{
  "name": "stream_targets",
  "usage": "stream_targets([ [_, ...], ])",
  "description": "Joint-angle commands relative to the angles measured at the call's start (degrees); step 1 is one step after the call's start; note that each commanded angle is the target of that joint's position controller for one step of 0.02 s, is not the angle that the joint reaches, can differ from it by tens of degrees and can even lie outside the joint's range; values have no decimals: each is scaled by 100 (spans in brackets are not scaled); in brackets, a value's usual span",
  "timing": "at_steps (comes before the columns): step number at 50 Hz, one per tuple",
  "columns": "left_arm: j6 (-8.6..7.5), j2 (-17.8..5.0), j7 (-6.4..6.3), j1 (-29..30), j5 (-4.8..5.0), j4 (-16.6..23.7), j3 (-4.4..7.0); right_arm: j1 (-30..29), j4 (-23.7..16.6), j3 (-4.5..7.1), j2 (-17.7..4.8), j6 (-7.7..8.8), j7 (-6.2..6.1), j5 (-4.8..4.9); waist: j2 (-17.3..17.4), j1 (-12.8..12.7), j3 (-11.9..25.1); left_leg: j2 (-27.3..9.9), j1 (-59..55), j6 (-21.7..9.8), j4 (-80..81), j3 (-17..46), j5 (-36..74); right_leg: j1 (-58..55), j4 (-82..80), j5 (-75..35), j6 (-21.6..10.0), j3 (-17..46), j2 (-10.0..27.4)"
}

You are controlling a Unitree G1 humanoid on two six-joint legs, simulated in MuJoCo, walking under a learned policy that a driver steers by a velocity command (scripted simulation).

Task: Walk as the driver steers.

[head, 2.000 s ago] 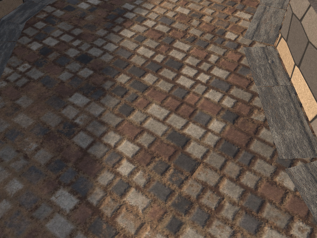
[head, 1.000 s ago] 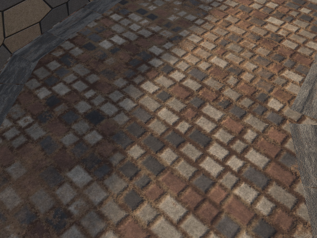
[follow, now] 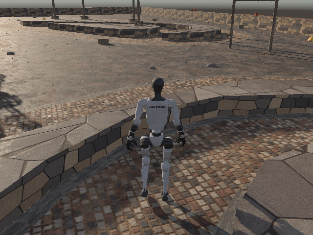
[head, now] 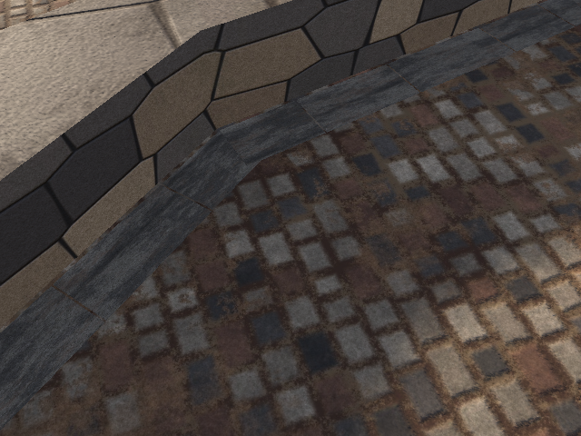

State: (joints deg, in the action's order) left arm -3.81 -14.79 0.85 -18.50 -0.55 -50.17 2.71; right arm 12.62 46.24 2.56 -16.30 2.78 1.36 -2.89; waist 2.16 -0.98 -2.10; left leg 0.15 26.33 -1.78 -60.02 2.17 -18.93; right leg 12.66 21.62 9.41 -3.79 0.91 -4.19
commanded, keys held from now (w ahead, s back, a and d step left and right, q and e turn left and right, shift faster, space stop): w+e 0.78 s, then no key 0.22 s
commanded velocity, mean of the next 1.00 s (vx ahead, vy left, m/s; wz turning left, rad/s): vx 0.46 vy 0.00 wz -0.45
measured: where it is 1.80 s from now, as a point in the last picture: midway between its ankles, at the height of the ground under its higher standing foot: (369, 413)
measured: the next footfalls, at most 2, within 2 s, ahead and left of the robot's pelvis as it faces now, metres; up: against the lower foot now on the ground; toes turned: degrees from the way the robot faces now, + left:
left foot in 0.26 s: +0.28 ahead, +0.12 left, +0.00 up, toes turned -9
right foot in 0.78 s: +0.48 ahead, -0.18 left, +0.00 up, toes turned -31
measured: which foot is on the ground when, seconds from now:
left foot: up 0.00-0.24, down 0.26-0.78, up 0.80-1.00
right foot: down 0.00-0.26, up 0.28-0.76, down 0.78-1.00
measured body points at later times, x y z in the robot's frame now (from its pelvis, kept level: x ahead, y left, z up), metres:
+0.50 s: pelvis +0.24 +0.03 +0.00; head +0.26 +0.05 +0.45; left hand +0.42 +0.27 -0.12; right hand +0.23 -0.25 -0.11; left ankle +0.24 +0.13 -0.74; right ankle +0.23 -0.11 -0.66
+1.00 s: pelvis +0.44 -0.10 +0.00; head +0.48 -0.13 +0.44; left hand +0.66 +0.08 -0.12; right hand +0.40 -0.37 -0.13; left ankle +0.54 +0.03 -0.66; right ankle +0.44 -0.15 -0.74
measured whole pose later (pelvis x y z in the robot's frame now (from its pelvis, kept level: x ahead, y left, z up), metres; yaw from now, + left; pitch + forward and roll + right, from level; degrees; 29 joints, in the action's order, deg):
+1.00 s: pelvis +0.44 -0.10 +0.00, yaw -31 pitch +0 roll +0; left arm -1.7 -14.4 0.5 -13.0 -0.5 -46.4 2.6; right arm 12.1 45.1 2.0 -14.6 1.1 -0.1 -1.5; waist 1.4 0.5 -5.6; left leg -5.1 31.9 1.3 -63.0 0.0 -19.0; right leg 12.8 21.8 9.2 -7.3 -1.9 -6.3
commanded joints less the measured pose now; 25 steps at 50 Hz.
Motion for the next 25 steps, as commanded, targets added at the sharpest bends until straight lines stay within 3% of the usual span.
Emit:
stream_targets([
  [1,-84,-771,-28,-162,45,174,176,22,-374,-29,-204,1,35,-5,-731,157,128,-257,549,249,710,-112,199,-341,-1067,-1208,-1076,1595,1347],
  [4,-32,-818,-28,-357,42,114,221,-760,-631,-133,-122,15,51,51,-761,-45,-18,-240,325,370,1760,-226,891,-85,-1177,-844,-941,1471,1182],
  [8,3,-943,-1,-582,6,96,293,-1213,-807,-143,-234,68,-5,143,-730,-192,104,-59,-202,387,2465,-253,1202,-156,-804,-1175,-770,1608,1210],
  [10,30,-1010,-23,-510,-8,145,333,-1045,-813,-108,-325,119,-48,157,-747,-56,154,-1,-676,323,2828,-172,1000,-130,-491,-1085,-644,1836,1262],
  [12,36,-982,-43,-378,13,212,343,-269,-581,-17,-513,222,-134,112,-470,327,392,12,-1925,157,3497,-100,922,231,358,-972,-416,1800,948],
  [13,-13,-708,-21,-293,67,343,273,446,-503,95,-895,297,-219,6,142,662,901,-904,-2875,-98,3886,831,185,676,1652,-491,-230,1391,545],
  [14,-29,-174,-26,-472,183,571,152,904,-497,211,-1417,244,-288,-76,1207,707,1388,-2280,-3986,-486,4472,2676,-983,1980,3150,1624,-27,490,-181],
  [15,64,-523,-55,-728,54,586,206,822,-417,267,-1391,129,-289,15,1306,452,1292,-2643,-3570,-889,4749,3838,-1689,2595,3994,2206,-65,269,0],
  [16,144,-695,-41,-573,-40,447,251,450,-533,136,-805,111,-248,55,469,327,652,-2329,-3023,-851,4780,3236,-1842,2676,4331,1780,-111,431,354],
  [17,161,-589,28,-340,-63,441,241,192,-548,59,-488,141,-215,99,225,256,231,-1993,-2537,-755,4870,2398,-1044,2611,4273,1365,-58,405,509],
  [18,199,-503,74,-256,-77,443,238,85,-540,18,-342,174,-209,90,314,172,123,-1750,-2295,-626,4967,1743,-253,2460,4153,1123,2,344,637],
  [20,303,-454,155,-136,-159,483,235,215,-416,14,-306,264,-221,125,463,111,82,-1474,-2172,-549,5016,949,925,2386,4175,792,120,237,717],
  [25,402,-366,286,663,-161,835,190,643,-170,91,-407,357,-192,193,278,144,96,-1527,-2474,-692,5094,50,2313,2985,3996,87,299,151,814],
])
